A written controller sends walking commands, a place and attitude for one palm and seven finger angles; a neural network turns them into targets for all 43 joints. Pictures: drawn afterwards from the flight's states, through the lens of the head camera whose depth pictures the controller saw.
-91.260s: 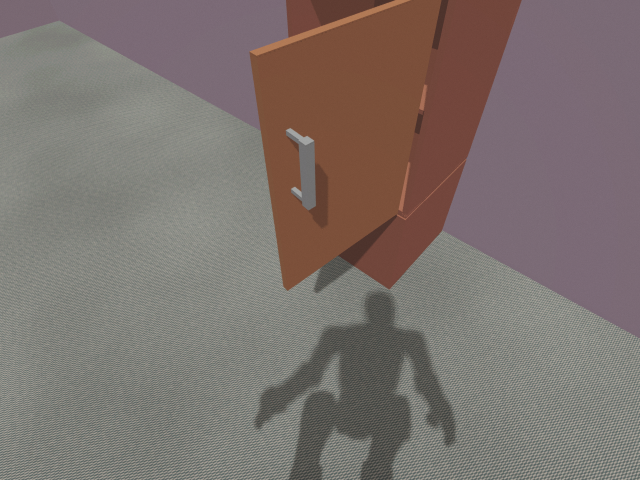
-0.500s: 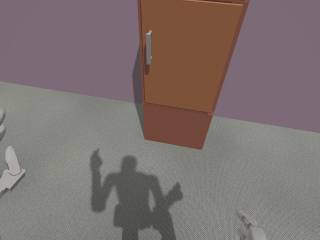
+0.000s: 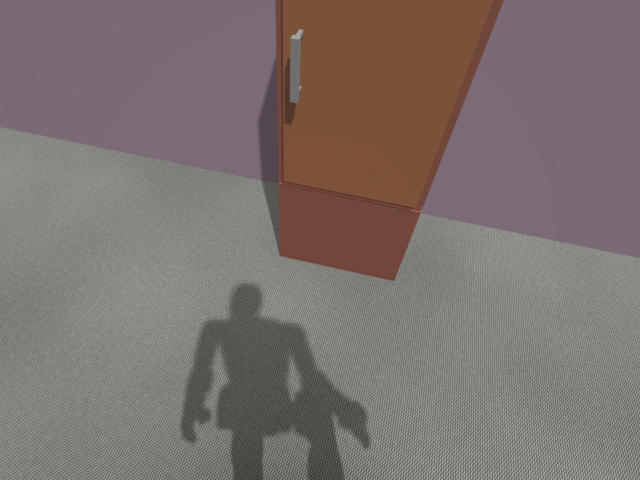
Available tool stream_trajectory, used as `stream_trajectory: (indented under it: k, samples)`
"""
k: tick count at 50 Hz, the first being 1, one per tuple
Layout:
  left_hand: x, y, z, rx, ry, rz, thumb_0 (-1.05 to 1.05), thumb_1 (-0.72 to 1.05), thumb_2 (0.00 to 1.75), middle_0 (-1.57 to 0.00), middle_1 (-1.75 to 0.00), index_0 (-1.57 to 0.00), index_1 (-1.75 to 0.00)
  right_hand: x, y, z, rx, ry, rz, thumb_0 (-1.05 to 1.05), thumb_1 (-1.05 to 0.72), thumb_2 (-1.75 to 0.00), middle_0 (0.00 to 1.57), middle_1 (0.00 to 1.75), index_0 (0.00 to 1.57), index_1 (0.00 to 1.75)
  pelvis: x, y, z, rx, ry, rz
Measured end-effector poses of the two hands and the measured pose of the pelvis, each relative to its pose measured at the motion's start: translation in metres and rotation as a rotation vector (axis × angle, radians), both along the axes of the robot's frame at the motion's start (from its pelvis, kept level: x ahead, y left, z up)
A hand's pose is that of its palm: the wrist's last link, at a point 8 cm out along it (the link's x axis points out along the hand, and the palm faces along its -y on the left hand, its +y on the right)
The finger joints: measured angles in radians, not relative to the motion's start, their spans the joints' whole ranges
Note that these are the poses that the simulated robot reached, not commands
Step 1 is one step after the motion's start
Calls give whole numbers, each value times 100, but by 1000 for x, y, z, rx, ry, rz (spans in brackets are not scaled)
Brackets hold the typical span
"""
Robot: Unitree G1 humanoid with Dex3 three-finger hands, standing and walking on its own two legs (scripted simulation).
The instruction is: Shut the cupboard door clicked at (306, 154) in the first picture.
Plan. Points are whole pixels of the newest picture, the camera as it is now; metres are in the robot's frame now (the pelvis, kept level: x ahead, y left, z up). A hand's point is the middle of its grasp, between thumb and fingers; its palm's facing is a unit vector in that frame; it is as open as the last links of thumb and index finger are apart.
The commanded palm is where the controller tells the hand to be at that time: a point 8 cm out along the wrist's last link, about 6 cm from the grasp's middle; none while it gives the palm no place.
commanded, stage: let the arm hang, fingers relaxed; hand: left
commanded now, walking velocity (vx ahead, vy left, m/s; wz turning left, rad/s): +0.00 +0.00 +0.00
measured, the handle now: (297, 67) +0.94 +0.11 +0.04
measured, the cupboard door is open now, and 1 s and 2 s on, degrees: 0 0 0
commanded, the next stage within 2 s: look to check the result in 0.68 s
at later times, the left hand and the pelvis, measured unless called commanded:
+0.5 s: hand out of the picture +0.00 +0.17 -0.17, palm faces +0.00 -0.98 -0.18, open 7.4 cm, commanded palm none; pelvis +0.01 +0.01 +0.01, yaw -2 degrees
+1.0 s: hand out of the picture +0.00 +0.19 -0.17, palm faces +0.01 -0.98 -0.20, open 7.4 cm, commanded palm none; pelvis +0.02 +0.01 +0.01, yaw -2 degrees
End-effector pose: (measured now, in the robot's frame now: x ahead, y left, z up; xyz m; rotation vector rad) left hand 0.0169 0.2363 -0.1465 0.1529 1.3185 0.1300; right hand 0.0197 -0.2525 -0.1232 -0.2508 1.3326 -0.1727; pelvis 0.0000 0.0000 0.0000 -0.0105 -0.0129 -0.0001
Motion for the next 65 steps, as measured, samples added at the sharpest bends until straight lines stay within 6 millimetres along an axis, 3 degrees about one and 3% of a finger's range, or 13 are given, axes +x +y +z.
stream_trajectory:
  k: [5,10,18,26,33,47,65]
  samples:
    - [-30,8,7,27,102,14,0,94,89,-20,-30,-20,-30,-21,12,-9,39,49,-46,1,-90,-89,20,30,20,30,1,3,3,-4,-7,-8]
    - [-40,13,15,56,135,22,0,92,89,-20,-30,-20,-29,-28,28,-19,87,56,-69,1,-90,-89,20,30,20,30,2,6,5,1,-15,-18]
    - [-29,5,14,47,106,18,0,91,90,-19,-30,-20,-29,-29,45,-23,127,51,-88,0,-91,-89,20,30,20,30,4,7,6,8,-21,-28]
    - [-15,-17,6,-13,77,10,0,90,90,-19,-30,-20,-29,-33,45,-20,114,56,-107,0,-91,-89,20,30,20,30,7,7,6,11,-21,-31]
    - [-19,-25,2,-39,103,13,1,91,90,-20,-30,-20,-29,-39,45,-16,100,77,-121,0,-91,-89,20,30,20,30,10,6,7,10,-18,-32]
    - [-25,-7,7,3,132,27,0,90,90,-20,-30,-20,-29,-28,41,-16,89,68,-114,0,-91,-89,20,30,20,30,15,9,7,7,-20,-32]
    - [9,12,13,39,64,-8,0,90,90,-20,-30,-20,-29,2,19,-10,46,7,-85,0,-90,-89,20,30,20,30,17,10,9,10,-21,-35]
